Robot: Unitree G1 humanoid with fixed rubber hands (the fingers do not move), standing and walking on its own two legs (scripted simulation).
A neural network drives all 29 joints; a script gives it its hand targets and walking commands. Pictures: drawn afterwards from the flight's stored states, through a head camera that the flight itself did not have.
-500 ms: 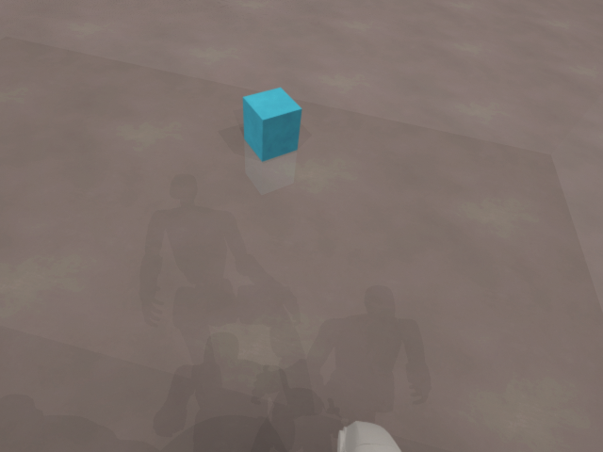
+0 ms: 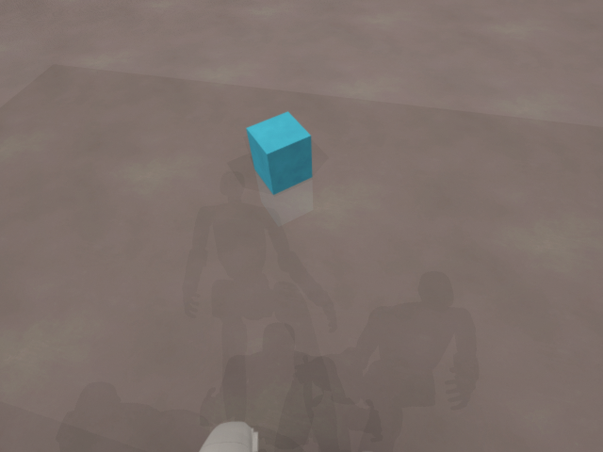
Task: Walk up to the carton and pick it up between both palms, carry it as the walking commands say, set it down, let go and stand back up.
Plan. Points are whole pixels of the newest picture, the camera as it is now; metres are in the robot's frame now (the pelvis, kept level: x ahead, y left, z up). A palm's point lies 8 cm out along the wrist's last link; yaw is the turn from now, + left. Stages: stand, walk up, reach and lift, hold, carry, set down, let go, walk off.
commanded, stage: walk up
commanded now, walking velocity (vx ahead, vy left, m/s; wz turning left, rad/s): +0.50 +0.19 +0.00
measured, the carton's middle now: (280, 153) +1.33 +0.13 -0.65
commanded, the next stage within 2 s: none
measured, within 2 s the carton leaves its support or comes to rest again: neither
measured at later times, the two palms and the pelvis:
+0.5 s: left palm (117, 404) +0.20 +0.31 -0.15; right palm (400, 292) +0.37 -0.16 -0.12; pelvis +0.24 +0.07 -0.01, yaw +0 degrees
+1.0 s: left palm (198, 193) +0.63 +0.24 -0.13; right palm (427, 272) +0.43 -0.23 -0.16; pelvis +0.50 +0.00 -0.02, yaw +1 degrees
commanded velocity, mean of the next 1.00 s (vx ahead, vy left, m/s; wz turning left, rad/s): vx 0.50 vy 0.01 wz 0.03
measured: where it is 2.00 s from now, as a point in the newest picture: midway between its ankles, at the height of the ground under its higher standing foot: (300, 262)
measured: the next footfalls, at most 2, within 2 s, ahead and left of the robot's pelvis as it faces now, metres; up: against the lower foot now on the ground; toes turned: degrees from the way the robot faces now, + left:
left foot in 0.38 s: +0.32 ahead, +0.17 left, +0.00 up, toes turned +7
right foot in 0.90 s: +0.61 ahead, -0.10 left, +0.00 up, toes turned -8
